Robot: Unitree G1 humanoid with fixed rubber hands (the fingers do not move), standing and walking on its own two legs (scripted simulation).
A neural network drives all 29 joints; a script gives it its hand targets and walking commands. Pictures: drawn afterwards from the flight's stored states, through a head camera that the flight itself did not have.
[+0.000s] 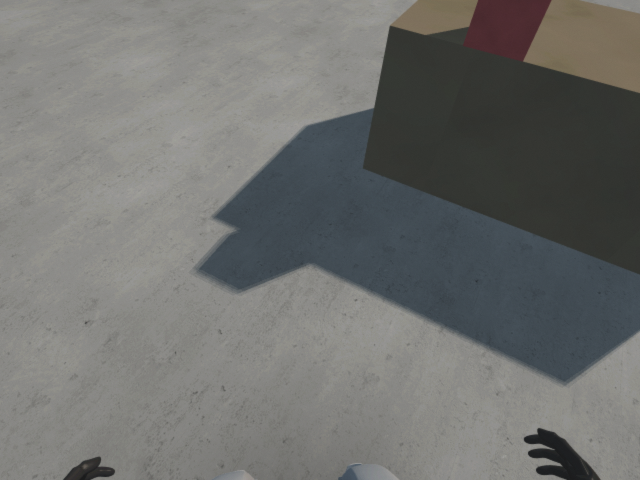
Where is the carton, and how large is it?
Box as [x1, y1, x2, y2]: [463, 0, 550, 61]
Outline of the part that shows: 478,0 463,45 522,61 550,0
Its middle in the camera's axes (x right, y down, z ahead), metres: +0.63 -0.76 +1.26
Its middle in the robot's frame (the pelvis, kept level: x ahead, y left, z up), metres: +1.44 -0.67 +0.05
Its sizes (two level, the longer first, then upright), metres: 0.210 0.200 0.250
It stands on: a pedestal, 0.66 m high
